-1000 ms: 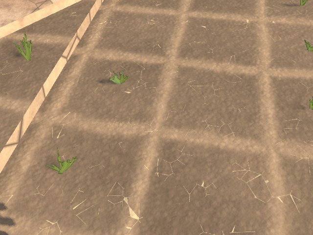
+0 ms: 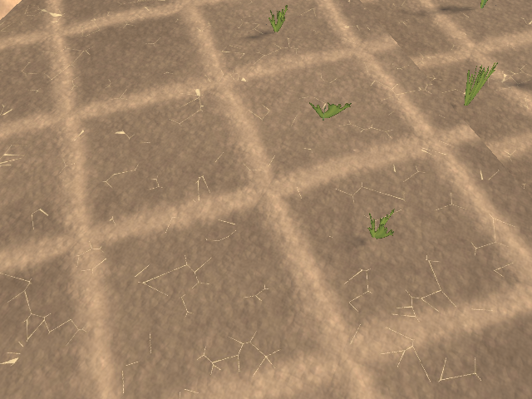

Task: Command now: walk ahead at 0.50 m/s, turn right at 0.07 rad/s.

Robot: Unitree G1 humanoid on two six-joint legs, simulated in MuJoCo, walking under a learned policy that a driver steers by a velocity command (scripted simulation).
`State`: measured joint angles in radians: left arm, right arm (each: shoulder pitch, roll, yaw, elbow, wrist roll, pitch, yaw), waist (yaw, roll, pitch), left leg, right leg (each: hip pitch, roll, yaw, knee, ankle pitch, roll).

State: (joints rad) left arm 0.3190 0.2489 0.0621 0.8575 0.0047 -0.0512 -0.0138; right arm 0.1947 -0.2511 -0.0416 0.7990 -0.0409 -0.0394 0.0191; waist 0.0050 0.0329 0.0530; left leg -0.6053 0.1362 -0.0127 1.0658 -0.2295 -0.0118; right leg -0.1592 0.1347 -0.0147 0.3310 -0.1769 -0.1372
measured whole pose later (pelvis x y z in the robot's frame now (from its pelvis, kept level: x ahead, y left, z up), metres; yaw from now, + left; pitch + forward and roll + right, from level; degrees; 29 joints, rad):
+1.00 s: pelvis +0.57 +0.10 -0.01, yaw +29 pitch +1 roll +0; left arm 0.20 0.26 0.03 0.77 0.03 -0.07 0.00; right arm 0.33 -0.31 -0.06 0.84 -0.03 -0.04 0.02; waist -0.02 0.04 0.03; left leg -0.37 -0.07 -0.07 1.11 -0.36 0.07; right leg -0.30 0.03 -0.03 0.46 -0.18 -0.04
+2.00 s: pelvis +0.69 +0.16 +0.00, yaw +11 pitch +1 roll +2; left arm 0.27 0.26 0.07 0.83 0.01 0.03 0.01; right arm 0.17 -0.28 -0.07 0.86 -0.02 0.05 -0.03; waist 0.01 0.03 0.04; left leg -0.49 -0.01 -0.03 0.98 -0.35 -0.04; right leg -0.24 0.09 0.08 0.41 -0.18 -0.09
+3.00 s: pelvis +0.66 +0.15 +0.00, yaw +29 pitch -1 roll +1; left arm 0.21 0.25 0.02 0.81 0.02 0.01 0.04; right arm 0.18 -0.31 -0.08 0.87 -0.02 0.09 0.03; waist 0.01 0.04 0.08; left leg -0.40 -0.04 -0.05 0.96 -0.43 -0.05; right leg -0.14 0.00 -0.09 0.40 -0.25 -0.06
